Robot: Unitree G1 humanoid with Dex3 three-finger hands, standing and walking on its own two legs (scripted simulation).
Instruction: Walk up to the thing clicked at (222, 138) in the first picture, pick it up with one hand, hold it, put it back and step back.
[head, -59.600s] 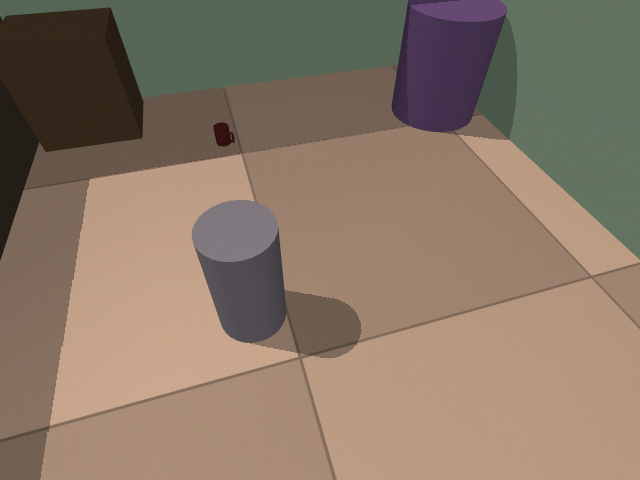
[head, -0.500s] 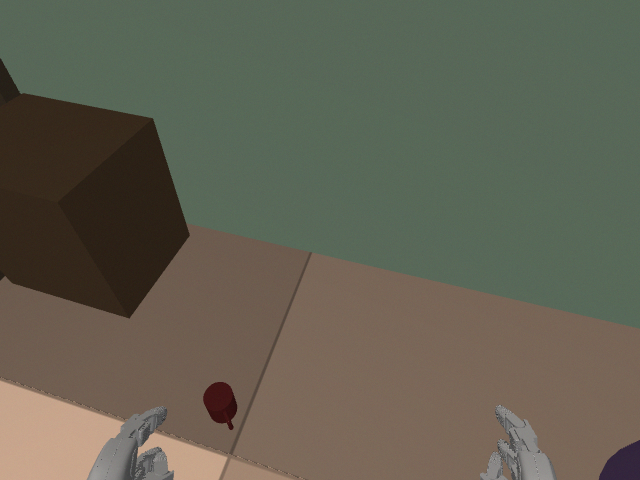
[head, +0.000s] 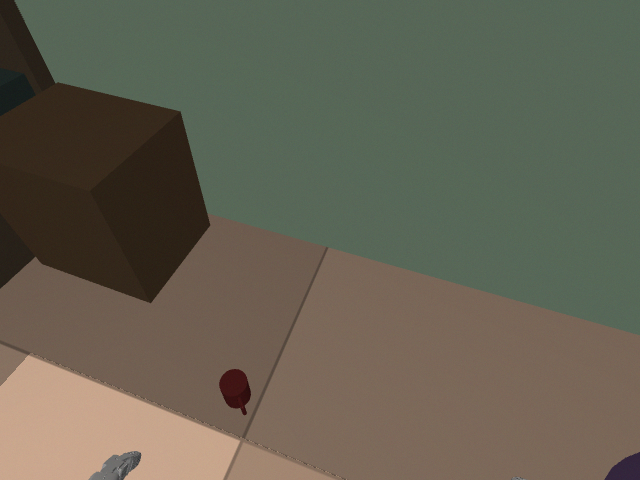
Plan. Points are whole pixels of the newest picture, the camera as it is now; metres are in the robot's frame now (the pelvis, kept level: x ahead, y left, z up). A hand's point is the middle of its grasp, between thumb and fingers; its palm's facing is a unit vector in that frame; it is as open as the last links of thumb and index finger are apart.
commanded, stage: stand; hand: left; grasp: from above
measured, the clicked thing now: (237, 394) +0.47 +0.25 -0.70
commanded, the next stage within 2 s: none
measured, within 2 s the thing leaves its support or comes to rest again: neither
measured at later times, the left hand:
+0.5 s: hand out of the picture +0.04 +0.24 -0.13, palm faces +0.02 -0.94 -0.34, open 7.4 cm
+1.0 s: hand out of the picture +0.06 +0.24 -0.13, palm faces +0.00 -0.94 -0.34, open 7.4 cm
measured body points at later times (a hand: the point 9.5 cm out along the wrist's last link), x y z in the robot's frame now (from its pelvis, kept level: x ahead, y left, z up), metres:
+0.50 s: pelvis +0.00 +0.00 +0.03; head +0.00 +0.00 +0.48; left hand +0.04 +0.29 -0.11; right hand +0.07 -0.28 -0.11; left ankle +0.02 +0.11 -0.71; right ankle +0.01 -0.14 -0.71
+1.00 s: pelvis +0.00 -0.01 +0.03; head +0.00 -0.01 +0.48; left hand +0.06 +0.29 -0.10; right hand +0.06 -0.30 -0.11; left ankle +0.02 +0.11 -0.71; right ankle +0.01 -0.14 -0.71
